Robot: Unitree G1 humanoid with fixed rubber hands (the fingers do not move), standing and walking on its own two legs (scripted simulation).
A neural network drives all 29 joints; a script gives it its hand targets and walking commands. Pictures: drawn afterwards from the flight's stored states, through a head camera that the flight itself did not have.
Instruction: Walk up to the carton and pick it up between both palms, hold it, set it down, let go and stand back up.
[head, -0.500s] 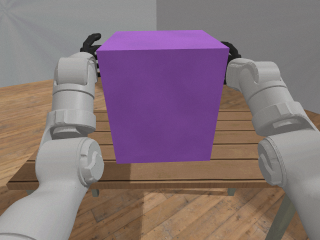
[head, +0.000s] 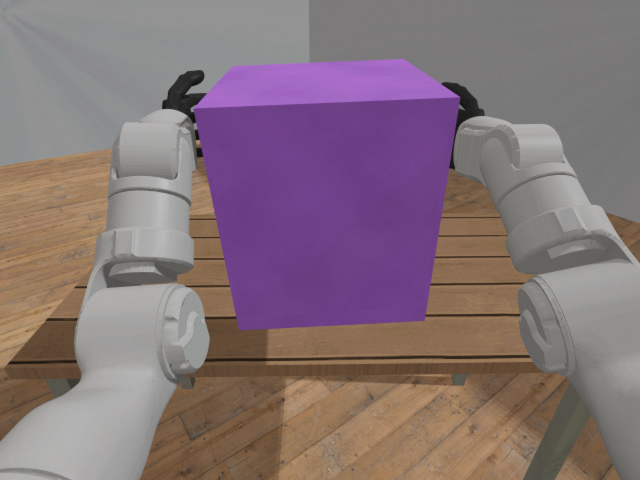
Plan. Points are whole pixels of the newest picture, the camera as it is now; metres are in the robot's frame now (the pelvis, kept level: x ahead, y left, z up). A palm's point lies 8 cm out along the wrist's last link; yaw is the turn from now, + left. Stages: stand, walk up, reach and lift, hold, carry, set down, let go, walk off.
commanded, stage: hold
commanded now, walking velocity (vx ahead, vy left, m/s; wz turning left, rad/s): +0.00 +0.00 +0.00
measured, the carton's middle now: (325, 188) +0.40 +0.01 +0.28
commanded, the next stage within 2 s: set down in 1.70 s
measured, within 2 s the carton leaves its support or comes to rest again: neither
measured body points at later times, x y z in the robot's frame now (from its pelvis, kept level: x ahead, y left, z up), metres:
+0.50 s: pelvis +0.00 +0.00 +0.00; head -0.11 +0.01 +0.44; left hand +0.38 +0.17 +0.36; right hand +0.37 -0.15 +0.34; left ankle +0.02 +0.12 -0.75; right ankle +0.00 -0.10 -0.75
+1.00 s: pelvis -0.01 +0.00 +0.00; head -0.13 +0.01 +0.43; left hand +0.36 +0.17 +0.37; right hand +0.36 -0.15 +0.35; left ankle +0.02 +0.12 -0.75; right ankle +0.00 -0.10 -0.75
